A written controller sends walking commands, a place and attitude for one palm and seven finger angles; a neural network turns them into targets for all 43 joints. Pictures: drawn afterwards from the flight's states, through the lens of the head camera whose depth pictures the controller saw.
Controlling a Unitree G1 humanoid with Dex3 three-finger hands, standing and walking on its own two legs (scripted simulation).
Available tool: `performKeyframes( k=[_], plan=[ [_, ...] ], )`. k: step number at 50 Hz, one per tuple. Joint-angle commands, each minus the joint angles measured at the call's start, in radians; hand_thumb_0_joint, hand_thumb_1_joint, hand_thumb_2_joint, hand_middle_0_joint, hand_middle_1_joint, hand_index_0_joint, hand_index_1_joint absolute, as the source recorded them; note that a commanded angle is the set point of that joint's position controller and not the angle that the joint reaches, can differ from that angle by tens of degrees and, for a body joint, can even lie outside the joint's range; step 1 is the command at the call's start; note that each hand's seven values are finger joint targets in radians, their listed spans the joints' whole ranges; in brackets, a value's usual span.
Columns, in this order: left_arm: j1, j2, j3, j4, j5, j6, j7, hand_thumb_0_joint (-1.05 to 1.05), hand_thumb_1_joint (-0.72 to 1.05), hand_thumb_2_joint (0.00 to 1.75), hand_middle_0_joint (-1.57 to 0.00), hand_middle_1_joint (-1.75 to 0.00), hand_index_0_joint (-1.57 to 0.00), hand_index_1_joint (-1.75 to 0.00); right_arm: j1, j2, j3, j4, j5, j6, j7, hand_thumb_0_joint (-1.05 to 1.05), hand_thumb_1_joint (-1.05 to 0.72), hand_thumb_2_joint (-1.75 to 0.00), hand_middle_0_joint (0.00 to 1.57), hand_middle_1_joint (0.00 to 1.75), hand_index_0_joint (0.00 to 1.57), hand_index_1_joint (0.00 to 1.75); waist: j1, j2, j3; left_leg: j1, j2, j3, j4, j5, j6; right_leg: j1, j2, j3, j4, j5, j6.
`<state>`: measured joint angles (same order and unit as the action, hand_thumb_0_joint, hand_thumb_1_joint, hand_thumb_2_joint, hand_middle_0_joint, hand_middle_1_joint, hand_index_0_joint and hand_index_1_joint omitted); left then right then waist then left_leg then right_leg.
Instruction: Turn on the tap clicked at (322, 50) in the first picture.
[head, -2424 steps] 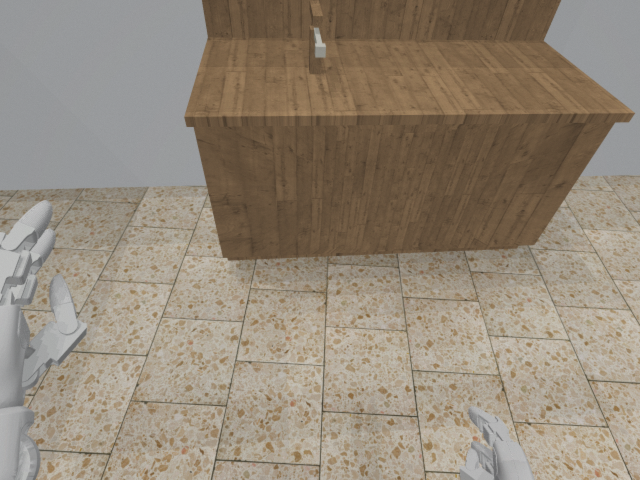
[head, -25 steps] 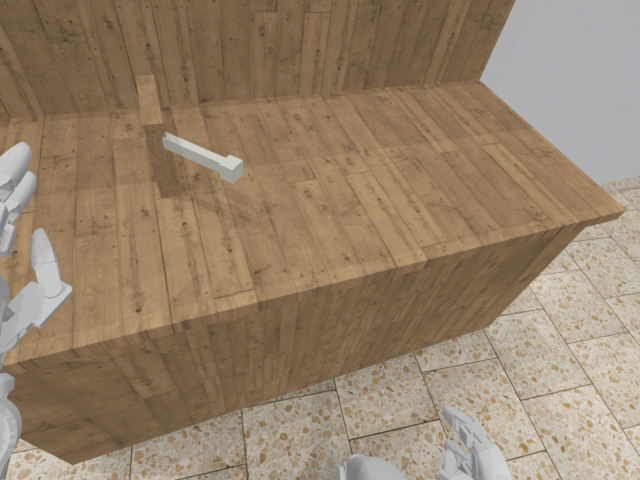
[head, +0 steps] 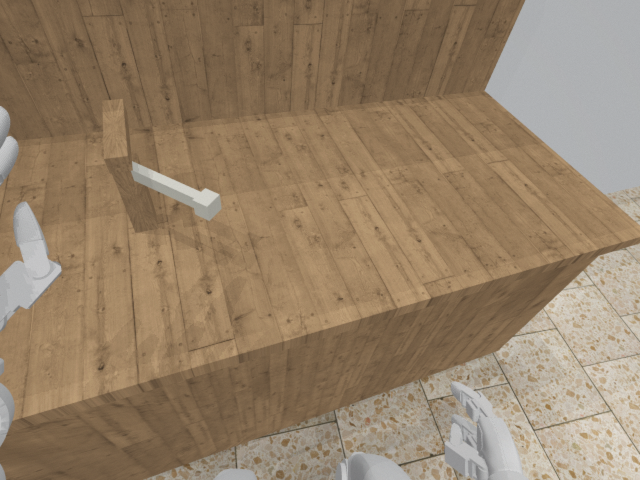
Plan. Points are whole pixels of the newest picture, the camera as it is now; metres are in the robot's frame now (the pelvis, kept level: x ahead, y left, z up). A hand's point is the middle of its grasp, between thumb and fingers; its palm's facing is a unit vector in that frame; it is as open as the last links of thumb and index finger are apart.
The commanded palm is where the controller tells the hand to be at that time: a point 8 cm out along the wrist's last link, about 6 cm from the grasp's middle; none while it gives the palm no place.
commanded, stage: shuffle to correct the standing spot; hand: left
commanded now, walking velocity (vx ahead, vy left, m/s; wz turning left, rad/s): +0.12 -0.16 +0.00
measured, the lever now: (207, 204) +0.43 +0.20 +0.08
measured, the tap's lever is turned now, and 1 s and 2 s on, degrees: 44 44 44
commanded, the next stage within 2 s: come to a stop and stand still in 0.06 s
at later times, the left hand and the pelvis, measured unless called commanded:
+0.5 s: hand (172, 243) +0.27 +0.17 +0.20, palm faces +0.36 -0.84 -0.41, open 7.4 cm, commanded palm +0.22 +0.21 +0.20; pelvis +0.05 -0.06 +0.02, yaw -2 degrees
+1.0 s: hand (131, 244) +0.27 +0.21 +0.18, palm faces +0.35 -0.87 -0.33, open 7.4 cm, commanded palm +0.21 +0.25 +0.20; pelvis +0.04 -0.03 +0.02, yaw -2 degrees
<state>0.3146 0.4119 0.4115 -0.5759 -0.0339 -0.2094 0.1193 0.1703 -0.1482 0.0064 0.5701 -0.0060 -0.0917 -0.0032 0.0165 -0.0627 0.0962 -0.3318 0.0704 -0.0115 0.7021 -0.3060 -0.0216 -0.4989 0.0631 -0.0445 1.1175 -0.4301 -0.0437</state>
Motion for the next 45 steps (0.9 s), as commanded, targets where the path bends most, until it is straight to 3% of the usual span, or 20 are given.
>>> performKeyframes(
  k=[1,6,7,8,9,10,11,12,14,17,20,24,30,35,36,37,38,40,42,45],
  plan=[
    [0.008,0.124,0.092,-0.154,0.007,-0.036,-0.004,0.00,0.90,0.90,-0.20,-0.30,-0.20,-0.30,-0.072,-0.169,-0.061,-0.152,0.009,-0.030,0.007,0.00,-0.90,-0.90,0.20,0.30,0.20,0.30,-0.001,0.271,-0.152,0.145,0.231,-0.201,-0.323,0.299,0.209,-0.058,-0.068,0.026,-0.107,0.044,0.027],
    [0.038,0.112,0.044,-0.167,0.007,-0.006,-0.006,0.00,0.90,0.90,-0.20,-0.30,-0.20,-0.30,-0.028,-0.155,-0.034,-0.173,0.022,-0.026,0.007,0.00,-0.90,-0.90,0.20,0.30,0.20,0.30,-0.010,0.278,-0.195,0.044,0.142,-0.021,-0.188,0.272,0.095,0.331,0.009,-0.122,-0.657,0.228,0.037],
    [0.011,0.138,0.059,-0.154,0.007,-0.006,-0.002,0.00,0.90,0.90,-0.20,-0.30,-0.20,-0.30,-0.033,-0.152,-0.031,-0.170,0.020,-0.030,0.001,0.00,-0.90,-0.90,0.20,0.30,0.20,0.30,-0.014,0.207,-0.226,0.020,0.117,-0.002,-0.085,0.224,0.076,0.418,-0.006,-0.094,-0.730,0.256,0.028],
    [-0.024,0.166,0.077,-0.153,0.011,-0.004,0.004,0.00,0.90,0.90,-0.20,-0.30,-0.20,-0.30,-0.019,-0.141,-0.036,-0.164,0.020,-0.031,-0.004,0.00,-0.90,-0.90,0.20,0.30,0.20,0.30,-0.020,0.054,-0.263,-0.044,0.042,0.051,0.100,0.143,0.049,0.502,-0.095,0.033,-0.753,0.330,-0.025],
    [-0.036,0.193,0.092,-0.147,0.006,0.005,0.017,0.00,0.90,0.90,-0.20,-0.30,-0.20,-0.30,-0.024,-0.124,-0.030,-0.167,0.023,-0.039,-0.008,0.00,-0.90,-0.90,0.20,0.30,0.20,0.30,-0.026,-0.144,-0.274,-0.190,-0.066,0.090,0.294,-0.024,0.017,0.550,-0.265,0.281,-0.783,0.490,-0.131],
    [-0.063,0.214,0.116,-0.166,-0.004,-0.002,0.025,0.00,0.90,0.90,-0.20,-0.30,-0.20,-0.30,-0.042,-0.124,-0.028,-0.161,0.023,-0.054,-0.012,0.00,-0.90,-0.90,0.20,0.30,0.20,0.30,-0.014,-0.161,-0.244,-0.209,-0.064,0.034,0.424,-0.204,0.002,0.473,-0.390,0.375,-0.811,0.597,-0.196],
    [-0.075,0.174,0.072,-0.188,-0.007,0.003,0.026,0.00,0.90,0.90,-0.20,-0.30,-0.20,-0.30,-0.060,-0.151,-0.040,-0.141,0.033,-0.063,-0.008,0.00,-0.90,-0.90,0.20,0.30,0.20,0.30,-0.021,-0.127,-0.235,-0.189,-0.048,-0.022,0.453,-0.185,0.001,0.421,-0.407,0.431,-0.834,0.585,-0.204],
    [-0.020,0.153,0.072,-0.174,-0.013,-0.004,0.029,0.00,0.90,0.90,-0.20,-0.30,-0.20,-0.30,-0.064,-0.152,-0.036,-0.135,0.027,-0.065,-0.011,0.00,-0.90,-0.90,0.20,0.30,0.20,0.30,-0.020,-0.032,-0.187,-0.153,-0.018,-0.045,0.417,-0.168,0.010,0.331,-0.413,0.401,-0.824,0.541,-0.210],
    [0.062,0.163,0.104,-0.190,-0.010,-0.017,0.037,0.00,0.90,0.90,-0.20,-0.30,-0.20,-0.30,-0.088,-0.121,-0.010,-0.115,0.017,-0.059,-0.020,0.00,-0.90,-0.90,0.20,0.30,0.20,0.30,-0.013,0.046,-0.161,-0.053,-0.014,-0.012,0.160,-0.141,0.023,0.294,-0.349,0.264,-0.789,0.574,-0.161],
    [0.124,0.150,0.119,-0.188,-0.015,-0.042,0.052,0.00,0.90,0.90,-0.20,-0.30,-0.20,-0.30,-0.081,-0.114,-0.010,-0.109,0.005,-0.065,-0.038,0.00,-0.90,-0.90,0.20,0.30,0.20,0.30,-0.015,0.022,-0.238,0.118,-0.071,0.057,-0.225,0.101,0.025,0.379,-0.254,0.127,-0.725,0.488,-0.058],
    [0.124,0.131,0.096,-0.175,-0.012,-0.046,0.055,0.00,0.90,0.90,-0.20,-0.30,-0.20,-0.30,-0.075,-0.165,-0.052,-0.135,0.015,-0.077,-0.048,0.00,-0.90,-0.90,0.20,0.30,0.20,0.30,0.006,0.082,-0.247,0.156,0.041,-0.049,-0.288,0.351,0.048,0.377,-0.194,0.137,-0.677,0.442,-0.001],
    [0.139,0.134,0.087,-0.128,-0.006,-0.030,0.039,0.00,0.90,0.90,-0.20,-0.30,-0.20,-0.30,-0.075,-0.170,-0.037,-0.156,0.019,-0.063,-0.053,0.00,-0.90,-0.90,0.20,0.30,0.20,0.30,-0.002,0.204,-0.197,0.019,0.077,-0.105,-0.309,0.312,0.062,0.413,-0.150,0.103,-0.670,0.432,0.023],
    [0.106,0.107,0.034,-0.158,-0.016,-0.020,0.045,0.00,0.90,0.90,-0.20,-0.30,-0.20,-0.30,-0.047,-0.181,-0.049,-0.153,0.016,-0.070,-0.056,0.00,-0.90,-0.90,0.20,0.30,0.20,0.30,-0.013,0.052,-0.238,0.098,-0.027,-0.040,-0.181,0.151,0.030,0.326,-0.245,0.220,-0.791,0.382,-0.034],
    [0.092,0.127,0.053,-0.156,-0.018,-0.012,0.049,0.00,0.90,0.90,-0.20,-0.30,-0.20,-0.30,-0.061,-0.174,-0.040,-0.142,0.010,-0.066,-0.064,0.00,-0.90,-0.90,0.20,0.30,0.20,0.30,-0.009,0.036,-0.219,0.148,-0.019,-0.048,-0.216,0.136,0.036,0.260,-0.229,0.205,-0.819,0.274,-0.028],
    [-0.918,0.981,0.363,-0.488,-0.010,-0.202,0.050,0.00,0.90,0.90,-0.20,-0.30,-0.20,-0.30,0.056,-0.214,0.138,-0.238,0.089,-0.058,-0.128,0.00,-0.90,-0.90,0.20,0.30,0.20,0.30,-0.076,0.303,-0.063,-0.061,-0.039,-0.064,-0.254,0.045,0.070,0.235,-0.163,0.073,-0.753,0.191,0.084],
    [-0.470,0.441,0.297,-0.006,0.034,-0.137,0.039,0.00,0.90,0.90,-0.20,-0.30,-0.20,-0.30,0.044,-0.121,0.020,-0.174,0.067,-0.101,-0.112,0.00,-0.90,-0.90,0.20,0.30,0.20,0.30,-0.001,0.101,-0.128,-0.017,0.047,-0.078,-0.204,-0.016,0.069,0.159,-0.207,0.072,-0.750,-0.030,0.045],
    [-0.324,0.339,0.211,0.077,0.000,-0.089,0.035,0.00,0.90,0.90,-0.20,-0.30,-0.20,-0.30,-0.033,-0.155,0.030,-0.140,0.033,-0.091,-0.072,0.00,-0.90,-0.90,0.20,0.30,0.20,0.30,-0.002,-0.010,-0.120,0.002,-0.008,-0.064,-0.221,-0.041,0.052,0.186,-0.165,0.123,-0.803,-0.040,0.022],
    [-0.271,0.345,0.161,0.136,-0.026,-0.088,0.021,0.00,0.90,0.90,-0.20,-0.30,-0.20,-0.30,-0.012,-0.236,-0.016,-0.133,0.008,-0.096,-0.044,0.00,-0.90,-0.90,0.20,0.30,0.20,0.30,0.017,-0.025,-0.165,0.060,-0.062,-0.037,-0.065,-0.066,0.041,0.102,-0.259,0.252,-0.867,-0.047,-0.047],
    [-0.042,0.201,0.059,0.147,-0.052,-0.087,0.002,0.00,0.90,0.90,-0.20,-0.30,-0.20,-0.30,0.032,-0.228,-0.019,-0.136,0.014,-0.089,-0.008,0.00,-0.90,-0.90,0.20,0.30,0.20,0.30,0.030,0.079,-0.224,0.077,-0.039,-0.040,-0.088,-0.026,0.045,0.157,-0.275,0.225,-0.806,0.048,-0.062],
    [0.099,0.102,-0.026,0.014,-0.082,-0.107,0.002,0.00,0.90,0.90,-0.20,-0.30,-0.20,-0.30,0.034,-0.224,-0.028,-0.143,0.033,-0.120,0.039,0.00,-0.90,-0.90,0.20,0.30,0.20,0.30,0.042,0.086,-0.187,0.110,-0.034,-0.064,-0.192,0.062,0.048,0.160,-0.224,0.138,-0.764,0.138,-0.031]
  ],
)
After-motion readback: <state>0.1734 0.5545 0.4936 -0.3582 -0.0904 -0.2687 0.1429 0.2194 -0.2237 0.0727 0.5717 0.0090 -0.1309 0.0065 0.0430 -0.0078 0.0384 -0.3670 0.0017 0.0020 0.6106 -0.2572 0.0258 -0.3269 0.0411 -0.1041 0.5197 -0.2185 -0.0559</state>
